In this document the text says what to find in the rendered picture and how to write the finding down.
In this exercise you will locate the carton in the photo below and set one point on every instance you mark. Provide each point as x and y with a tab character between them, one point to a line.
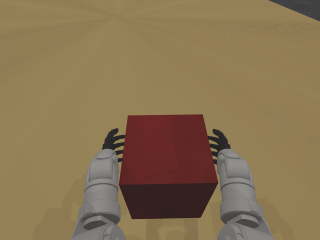
167	169

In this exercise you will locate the robot left hand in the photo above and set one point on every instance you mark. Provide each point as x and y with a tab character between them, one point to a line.
109	142

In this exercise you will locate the right robot forearm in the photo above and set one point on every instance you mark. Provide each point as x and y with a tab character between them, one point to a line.
239	202

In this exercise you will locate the left robot forearm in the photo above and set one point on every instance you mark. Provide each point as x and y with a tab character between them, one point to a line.
100	202

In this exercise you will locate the robot right hand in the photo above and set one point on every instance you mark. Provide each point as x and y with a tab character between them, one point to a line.
221	141

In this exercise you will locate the robot left upper arm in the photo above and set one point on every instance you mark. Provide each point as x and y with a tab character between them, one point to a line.
104	232

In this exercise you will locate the robot right upper arm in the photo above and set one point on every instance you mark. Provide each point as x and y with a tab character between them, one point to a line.
236	231

